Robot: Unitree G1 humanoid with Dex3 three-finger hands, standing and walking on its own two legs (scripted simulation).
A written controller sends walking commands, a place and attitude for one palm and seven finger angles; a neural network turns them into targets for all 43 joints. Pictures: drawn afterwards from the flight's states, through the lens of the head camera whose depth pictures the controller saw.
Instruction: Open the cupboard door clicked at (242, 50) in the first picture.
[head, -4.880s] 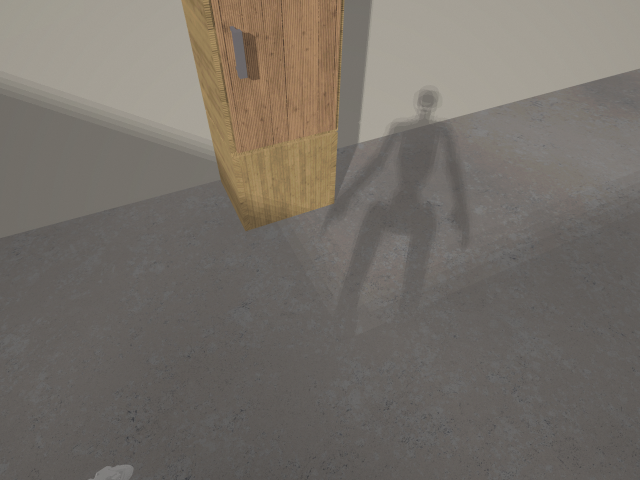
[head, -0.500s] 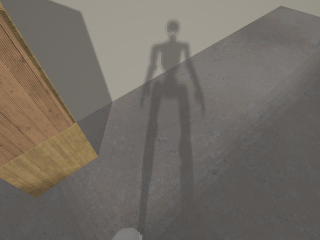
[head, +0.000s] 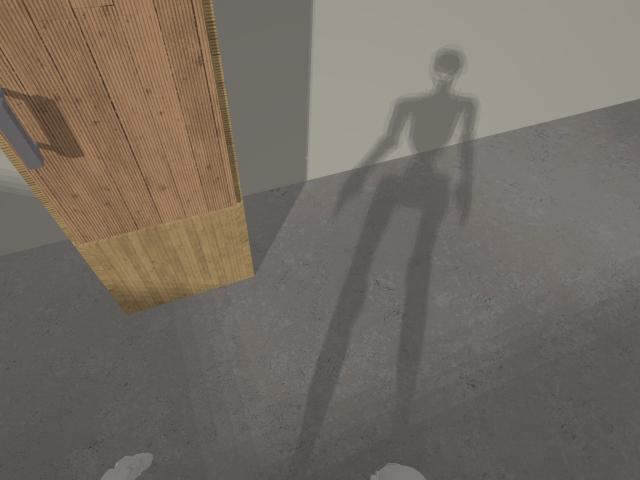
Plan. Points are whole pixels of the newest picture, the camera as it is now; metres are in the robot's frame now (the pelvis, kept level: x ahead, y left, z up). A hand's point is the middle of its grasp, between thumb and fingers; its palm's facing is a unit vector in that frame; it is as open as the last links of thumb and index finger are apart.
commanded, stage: turn to face it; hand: left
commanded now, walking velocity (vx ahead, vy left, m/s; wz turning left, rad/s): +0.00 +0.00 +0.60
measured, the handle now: (17, 128) +0.64 +0.59 +0.01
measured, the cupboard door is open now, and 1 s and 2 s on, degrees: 0 0 0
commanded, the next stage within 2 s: take the last steps up to it in 0.52 s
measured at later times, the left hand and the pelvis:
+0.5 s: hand out of the picture -0.01 +0.17 -0.16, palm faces +0.31 -0.91 -0.27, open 7.3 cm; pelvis -0.01 -0.04 +0.00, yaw +17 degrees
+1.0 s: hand out of the picture -0.03 +0.19 -0.16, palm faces +0.41 -0.89 -0.22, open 7.4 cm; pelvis +0.00 +0.00 +0.00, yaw +23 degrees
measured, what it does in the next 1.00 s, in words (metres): steps on the spot, turning left: right foot, then left foot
